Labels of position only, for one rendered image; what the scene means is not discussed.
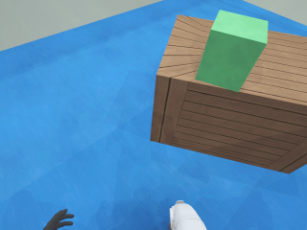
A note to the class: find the robot left hand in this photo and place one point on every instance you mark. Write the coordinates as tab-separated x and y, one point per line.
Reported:
54	223

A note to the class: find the pedestal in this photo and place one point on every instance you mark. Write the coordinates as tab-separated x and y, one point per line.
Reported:
263	125

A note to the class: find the carton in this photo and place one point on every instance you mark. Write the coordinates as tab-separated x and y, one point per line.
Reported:
234	44

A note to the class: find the robot right thigh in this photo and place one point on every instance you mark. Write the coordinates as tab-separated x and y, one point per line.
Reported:
184	217

